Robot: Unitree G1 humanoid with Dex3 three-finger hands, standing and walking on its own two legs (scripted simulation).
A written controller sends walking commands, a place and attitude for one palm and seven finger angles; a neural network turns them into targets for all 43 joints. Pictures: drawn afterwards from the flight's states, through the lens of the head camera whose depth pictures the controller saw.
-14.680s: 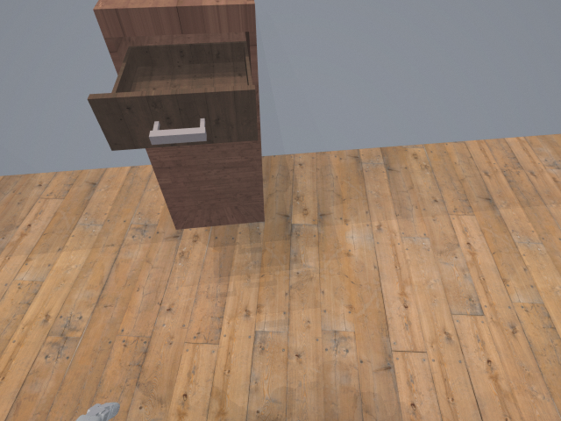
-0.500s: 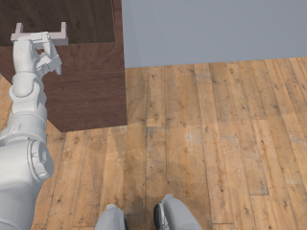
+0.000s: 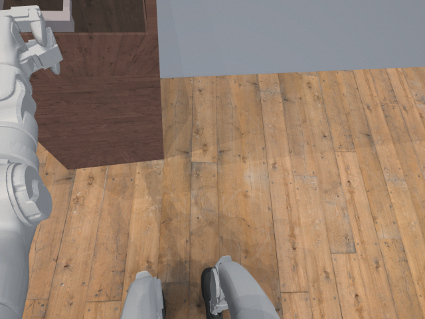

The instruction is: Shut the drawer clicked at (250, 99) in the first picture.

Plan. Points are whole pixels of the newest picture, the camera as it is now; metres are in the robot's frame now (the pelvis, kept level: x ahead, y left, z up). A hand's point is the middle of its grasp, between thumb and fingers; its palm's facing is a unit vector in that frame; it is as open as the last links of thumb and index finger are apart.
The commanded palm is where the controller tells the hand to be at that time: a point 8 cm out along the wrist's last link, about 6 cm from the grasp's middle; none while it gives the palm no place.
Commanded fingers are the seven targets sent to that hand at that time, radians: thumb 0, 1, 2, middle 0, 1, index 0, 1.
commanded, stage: pull the fist back off the drawer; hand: left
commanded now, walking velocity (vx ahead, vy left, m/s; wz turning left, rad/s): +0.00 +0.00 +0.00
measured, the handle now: (32, 12) +0.64 +0.22 +0.09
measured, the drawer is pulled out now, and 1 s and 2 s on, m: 0.00 0.00 0.00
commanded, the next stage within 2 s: draw the hand back to the body in 0.50 s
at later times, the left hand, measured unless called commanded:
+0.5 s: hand (45, 58) +0.55 +0.20 +0.08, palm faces +0.06 -1.00 -0.02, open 3.3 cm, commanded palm +0.52 +0.23 +0.09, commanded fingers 0.00 0.90 0.90 -1.40 -1.60 -1.40 -1.60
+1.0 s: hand (0, 93) +0.44 +0.22 +0.14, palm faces +0.08 -1.00 -0.04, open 3.3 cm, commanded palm +0.40 +0.26 +0.15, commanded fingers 0.00 0.90 0.90 -1.40 -1.60 -1.40 -1.60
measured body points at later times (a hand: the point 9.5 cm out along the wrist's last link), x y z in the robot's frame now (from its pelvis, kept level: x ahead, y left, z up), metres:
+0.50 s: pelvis +0.03 +0.01 +0.02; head +0.17 +0.03 +0.45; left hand +0.54 +0.25 +0.08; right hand +0.02 -0.25 -0.09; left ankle +0.02 +0.10 -0.65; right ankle +0.05 -0.11 -0.65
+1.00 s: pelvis +0.07 +0.02 +0.06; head +0.13 +0.02 +0.50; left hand +0.43 +0.27 +0.14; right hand +0.18 -0.23 -0.05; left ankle +0.02 +0.10 -0.65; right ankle +0.05 -0.11 -0.65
